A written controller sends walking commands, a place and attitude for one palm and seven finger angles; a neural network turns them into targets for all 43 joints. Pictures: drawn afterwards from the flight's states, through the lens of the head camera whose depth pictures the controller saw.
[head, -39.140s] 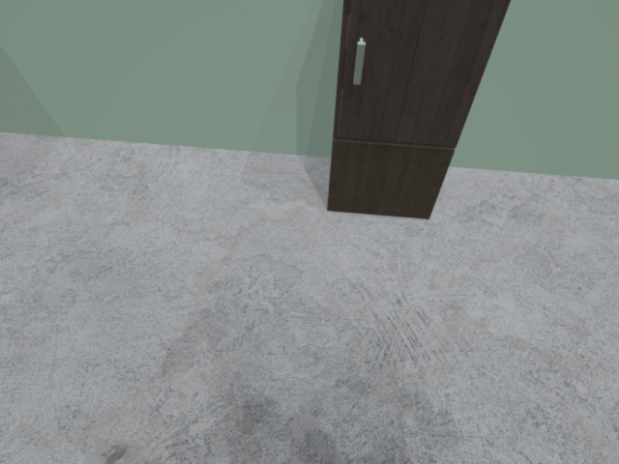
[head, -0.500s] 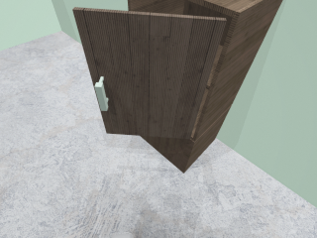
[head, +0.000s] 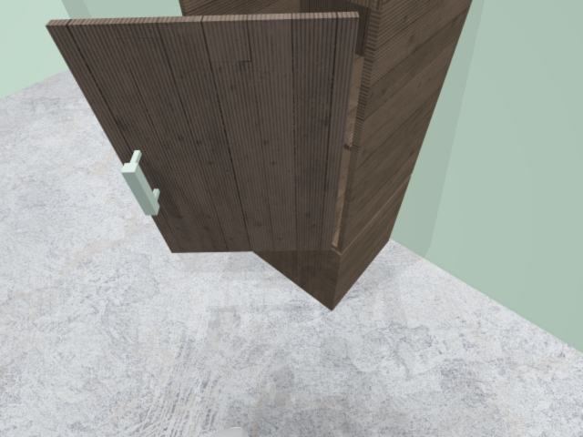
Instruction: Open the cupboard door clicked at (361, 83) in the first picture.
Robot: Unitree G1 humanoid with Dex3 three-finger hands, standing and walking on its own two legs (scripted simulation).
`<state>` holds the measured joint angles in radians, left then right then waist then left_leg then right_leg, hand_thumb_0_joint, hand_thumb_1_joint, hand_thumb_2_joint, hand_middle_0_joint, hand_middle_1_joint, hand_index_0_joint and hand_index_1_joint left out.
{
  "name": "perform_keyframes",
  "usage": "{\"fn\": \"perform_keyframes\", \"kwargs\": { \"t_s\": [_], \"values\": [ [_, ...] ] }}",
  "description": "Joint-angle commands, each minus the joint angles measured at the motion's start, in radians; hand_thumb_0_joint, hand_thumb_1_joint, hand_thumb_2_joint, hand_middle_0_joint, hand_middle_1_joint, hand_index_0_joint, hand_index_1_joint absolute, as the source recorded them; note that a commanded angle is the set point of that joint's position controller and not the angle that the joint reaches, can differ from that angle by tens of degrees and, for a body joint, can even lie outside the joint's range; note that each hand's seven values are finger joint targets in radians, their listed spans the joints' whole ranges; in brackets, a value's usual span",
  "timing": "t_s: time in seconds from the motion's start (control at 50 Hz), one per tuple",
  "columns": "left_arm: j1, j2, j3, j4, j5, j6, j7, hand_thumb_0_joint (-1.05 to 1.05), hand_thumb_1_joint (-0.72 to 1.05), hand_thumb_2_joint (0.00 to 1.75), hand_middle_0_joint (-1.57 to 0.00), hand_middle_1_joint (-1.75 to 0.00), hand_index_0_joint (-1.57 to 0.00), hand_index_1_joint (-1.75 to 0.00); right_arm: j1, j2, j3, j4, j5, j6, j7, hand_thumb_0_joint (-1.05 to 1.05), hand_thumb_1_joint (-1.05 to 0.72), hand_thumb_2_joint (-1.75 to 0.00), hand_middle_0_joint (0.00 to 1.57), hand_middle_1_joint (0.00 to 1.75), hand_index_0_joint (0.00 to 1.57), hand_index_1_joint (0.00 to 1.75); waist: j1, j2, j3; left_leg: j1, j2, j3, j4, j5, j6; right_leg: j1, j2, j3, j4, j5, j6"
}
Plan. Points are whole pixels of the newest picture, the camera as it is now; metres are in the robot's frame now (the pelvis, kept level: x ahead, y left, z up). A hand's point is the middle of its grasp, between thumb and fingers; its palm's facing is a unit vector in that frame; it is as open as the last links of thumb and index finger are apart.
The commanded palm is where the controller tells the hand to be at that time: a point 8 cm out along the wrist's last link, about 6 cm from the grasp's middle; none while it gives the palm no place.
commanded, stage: come to a stop and stand still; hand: left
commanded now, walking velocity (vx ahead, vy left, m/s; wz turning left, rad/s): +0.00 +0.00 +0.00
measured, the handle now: (144, 183) +0.55 +0.33 -0.03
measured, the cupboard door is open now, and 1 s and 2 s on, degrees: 41 41 41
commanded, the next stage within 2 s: look again from close up in 0.48 s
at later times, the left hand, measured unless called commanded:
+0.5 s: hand out of the picture +0.01 +0.15 -0.16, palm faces +0.05 -0.98 -0.19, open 7.3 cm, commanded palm none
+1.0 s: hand out of the picture +0.00 +0.17 -0.16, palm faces +0.01 -0.98 -0.21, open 7.3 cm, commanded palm none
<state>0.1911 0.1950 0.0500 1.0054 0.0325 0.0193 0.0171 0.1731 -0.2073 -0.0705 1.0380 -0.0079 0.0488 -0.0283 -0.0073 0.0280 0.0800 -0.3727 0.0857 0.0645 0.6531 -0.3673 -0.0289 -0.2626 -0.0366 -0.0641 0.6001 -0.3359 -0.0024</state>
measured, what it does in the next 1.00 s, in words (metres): steps on the spot: left foot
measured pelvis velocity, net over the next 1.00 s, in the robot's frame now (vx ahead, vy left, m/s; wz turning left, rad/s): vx -0.01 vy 0.00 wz -0.01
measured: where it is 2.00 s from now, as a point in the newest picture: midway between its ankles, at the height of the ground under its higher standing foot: outside the picture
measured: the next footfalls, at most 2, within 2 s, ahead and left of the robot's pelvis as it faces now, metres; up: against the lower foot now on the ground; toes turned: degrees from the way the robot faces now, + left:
left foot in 0.20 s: +0.02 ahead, +0.11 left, +0.00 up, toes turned +3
right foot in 1.82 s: +0.05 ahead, -0.07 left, +0.00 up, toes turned -6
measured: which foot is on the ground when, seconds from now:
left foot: up 0.00-0.18, down 0.20-1.00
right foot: down 0.00-1.00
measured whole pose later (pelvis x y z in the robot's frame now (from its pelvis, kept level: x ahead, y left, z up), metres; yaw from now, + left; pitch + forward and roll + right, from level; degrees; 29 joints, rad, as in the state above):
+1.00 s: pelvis -0.01 +0.00 +0.01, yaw -1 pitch -1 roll +0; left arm 0.28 0.14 -0.01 1.11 0.01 -0.02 0.03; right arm 0.32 -0.14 0.02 1.10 -0.01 -0.03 -0.03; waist 0.00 0.03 0.03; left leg -0.18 -0.01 0.08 0.47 -0.28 0.03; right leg -0.20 -0.03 -0.06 0.50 -0.28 0.00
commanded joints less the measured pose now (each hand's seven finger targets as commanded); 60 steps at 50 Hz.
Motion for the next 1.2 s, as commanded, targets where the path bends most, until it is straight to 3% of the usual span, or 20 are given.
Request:
{"fn": "perform_keyframes", "kwargs": {
  "t_s": [0.0,0.08,0.14,0.18,0.22,0.26,0.34,0.44,0.54,0.56,0.58,0.6,0.62,0.66,0.72,0.76,0.82,0.84,1.0,1.18],
  "values": [
    [0.012,0.139,0.007,-0.032,-0.004,-0.025,0.015,0.0,0.9,0.9,-0.2,-0.3,-0.2,-0.3,0.019,-0.036,0.0,-0.045,-0.007,-0.003,0.005,0.0,-0.9,-0.9,0.2,0.3,0.2,0.3,-0.004,-0.276,-0.07,-0.006,-0.046,-0.044,0.222,-0.141,0.001,0.02,-0.246,0.204,-0.261,0.531,-0.16],
    [0.04,0.128,0.002,-0.005,-0.012,-0.036,0.02,0.0,0.9,0.9,-0.2,-0.3,-0.2,-0.3,0.054,-0.017,0.018,-0.006,0.002,-0.021,0.004,0.0,-0.9,-0.9,0.2,0.3,0.2,0.3,0.006,-0.216,-0.09,0.029,-0.057,-0.018,0.03,-0.08,-0.011,0.164,-0.2,0.134,-0.188,0.748,-0.145],
    [0.041,0.117,-0.003,0.02,-0.027,-0.038,0.021,0.0,0.9,0.9,-0.2,-0.3,-0.2,-0.3,0.108,-0.011,0.026,0.041,0.0,-0.038,0.0,0.0,-0.9,-0.9,0.2,0.3,0.2,0.3,-0.007,-0.124,-0.117,0.201,-0.054,-0.029,-0.257,0.192,-0.004,0.155,-0.16,0.128,-0.134,0.633,-0.091],
    [0.063,0.072,-0.012,0.021,-0.039,-0.035,0.017,0.0,0.9,0.9,-0.2,-0.3,-0.2,-0.3,0.106,-0.065,0.027,0.049,-0.01,-0.056,-0.011,0.0,-0.9,-0.9,0.2,0.3,0.2,0.3,0.018,0.048,-0.13,0.271,0.073,-0.133,-0.244,0.532,0.046,0.102,-0.087,0.088,-0.145,0.426,-0.028],
    [0.041,0.066,-0.016,0.03,-0.03,-0.027,0.018,0.0,0.9,0.9,-0.2,-0.3,-0.2,-0.3,0.083,-0.062,0.033,0.059,-0.01,-0.046,-0.015,0.0,-0.9,-0.9,0.2,0.3,0.2,0.3,0.017,0.001,-0.072,0.215,0.068,-0.103,-0.251,0.37,0.039,0.108,-0.074,0.1,-0.229,0.279,-0.02],
    [0.03,0.069,-0.015,0.047,-0.03,-0.017,0.014,0.0,0.9,0.9,-0.2,-0.3,-0.2,-0.3,0.081,-0.041,0.041,0.072,-0.009,-0.042,-0.015,0.0,-0.9,-0.9,0.2,0.3,0.2,0.3,0.017,0.072,-0.023,0.165,0.049,-0.116,-0.302,0.243,0.04,0.112,-0.072,0.097,-0.256,0.191,-0.028],
    [0.048,0.069,-0.019,0.065,-0.029,-0.022,0.011,0.0,0.9,0.9,-0.2,-0.3,-0.2,-0.3,0.112,-0.026,0.045,0.084,-0.008,-0.04,-0.014,0.0,-0.9,-0.9,0.2,0.3,0.2,0.3,0.012,-0.032,0.011,0.17,0.022,-0.091,-0.324,0.165,0.03,0.104,-0.073,0.112,-0.312,0.133,-0.033],
    [0.068,0.061,-0.024,0.078,-0.03,-0.032,0.012,0.0,0.9,0.9,-0.2,-0.3,-0.2,-0.3,0.145,-0.024,0.047,0.092,-0.009,-0.044,-0.013,0.0,-0.9,-0.9,0.2,0.3,0.2,0.3,0.005,-0.083,-0.012,0.217,0.014,-0.076,-0.32,0.186,0.03,0.095,-0.08,0.116,-0.34,0.127,-0.035],
    [0.105,0.048,-0.028,0.097,-0.031,-0.036,0.015,0.0,0.9,0.9,-0.2,-0.3,-0.2,-0.3,0.156,-0.016,0.054,0.103,-0.008,-0.049,-0.015,0.0,-0.9,-0.9,0.2,0.3,0.2,0.3,0.008,-0.054,-0.001,0.223,0.017,-0.073,-0.324,0.206,0.031,0.095,-0.081,0.111,-0.337,0.159,-0.039],
    [0.198,0.065,-0.037,0.124,-0.009,-0.071,0.06,0.0,0.9,0.9,-0.2,-0.3,-0.2,-0.3,0.068,-0.053,0.055,0.034,0.001,-0.078,0.002,0.0,-0.9,-0.9,0.2,0.3,0.2,0.3,0.041,0.008,0.029,0.113,0.011,-0.024,-0.105,0.229,0.012,0.087,-0.15,0.166,-0.258,0.698,0.012],
    [0.182,0.122,-0.027,0.081,-0.017,-0.076,0.052,0.0,0.9,0.9,-0.2,-0.3,-0.2,-0.3,0.13,0.014,0.059,0.002,0.001,-0.064,0.005,0.0,-0.9,-0.9,0.2,0.3,0.2,0.3,-0.01,-0.009,-0.053,0.119,-0.015,-0.05,-0.096,0.035,0.026,0.116,-0.205,0.209,-0.267,0.573,-0.04],
    [0.146,0.105,-0.033,0.07,-0.019,-0.075,0.041,0.0,0.9,0.9,-0.2,-0.3,-0.2,-0.3,0.153,0.007,0.055,0.013,-0.003,-0.063,0.004,0.0,-0.9,-0.9,0.2,0.3,0.2,0.3,-0.024,0.055,-0.051,0.16,-0.016,-0.053,-0.129,0.045,0.029,0.062,-0.188,0.189,-0.277,0.383,-0.084],
    [0.127,0.094,-0.034,0.067,-0.018,-0.075,0.038,0.0,0.9,0.9,-0.2,-0.3,-0.2,-0.3,0.2,0.01,0.059,0.019,-0.003,-0.067,0.008,0.0,-0.9,-0.9,0.2,0.3,0.2,0.3,-0.039,0.033,-0.079,0.184,-0.005,-0.06,-0.168,0.109,0.029,0.031,-0.143,0.155,-0.27,0.194,-0.091],
    [0.13,0.064,-0.037,0.06,-0.021,-0.073,0.032,0.0,0.9,0.9,-0.2,-0.3,-0.2,-0.3,0.215,-0.001,0.065,0.01,-0.008,-0.077,0.009,0.0,-0.9,-0.9,0.2,0.3,0.2,0.3,-0.025,0.025,-0.087,0.173,0.011,-0.083,-0.197,0.2,0.047,0.05,-0.087,0.111,-0.224,0.162,-0.072],
    [0.144,0.038,-0.046,0.069,-0.024,-0.063,0.025,0.0,0.9,0.9,-0.2,-0.3,-0.2,-0.3,0.199,-0.016,0.069,-0.002,-0.006,-0.082,0.003,0.0,-0.9,-0.9,0.2,0.3,0.2,0.3,-0.009,-0.049,-0.035,0.138,0.015,-0.098,-0.243,0.201,0.058,0.05,-0.069,0.104,-0.209,0.136,-0.058],
    [0.147,0.028,-0.049,0.073,-0.023,-0.056,0.021,0.0,0.9,0.9,-0.2,-0.3,-0.2,-0.3,0.198,-0.022,0.073,0.0,-0.008,-0.084,0.002,0.0,-0.9,-0.9,0.2,0.3,0.2,0.3,-0.001,-0.03,0.013,0.11,0.02,-0.115,-0.277,0.184,0.069,0.036,-0.054,0.097,-0.197,0.101,-0.052],
    [0.16,0.025,-0.05,0.076,-0.024,-0.051,0.02,0.0,0.9,0.9,-0.2,-0.3,-0.2,-0.3,0.198,-0.028,0.077,0.009,-0.007,-0.085,0.0,0.0,-0.9,-0.9,0.2,0.3,0.2,0.3,0.007,-0.046,0.033,0.101,0.019,-0.117,-0.303,0.164,0.074,0.036,-0.055,0.095,-0.194,0.093,-0.046],
    [0.158,0.027,-0.049,0.077,-0.022,-0.05,0.02,0.0,0.9,0.9,-0.2,-0.3,-0.2,-0.3,0.197,-0.027,0.076,0.014,-0.009,-0.088,0.0,0.0,-0.9,-0.9,0.2,0.3,0.2,0.3,0.009,-0.016,0.038,0.103,0.019,-0.122,-0.312,0.181,0.076,0.036,-0.053,0.092,-0.187,0.105,-0.045],
    [0.151,0.04,-0.045,0.078,-0.025,-0.046,0.02,0.0,0.9,0.9,-0.2,-0.3,-0.2,-0.3,0.198,-0.033,0.079,0.041,-0.008,-0.094,-0.004,0.0,-0.9,-0.9,0.2,0.3,0.2,0.3,0.016,-0.023,-0.019,0.149,0.021,-0.11,-0.312,0.254,0.078,0.075,-0.062,0.089,-0.172,0.174,-0.038],
    [0.142,0.048,-0.044,0.083,-0.023,-0.044,0.02,0.0,0.9,0.9,-0.2,-0.3,-0.2,-0.3,0.179,-0.031,0.077,0.06,-0.006,-0.091,-0.005,0.0,-0.9,-0.9,0.2,0.3,0.2,0.3,0.015,-0.031,-0.013,0.169,0.02,-0.1,-0.31,0.268,0.076,0.071,-0.069,0.095,-0.185,0.201,-0.035]
  ]
}}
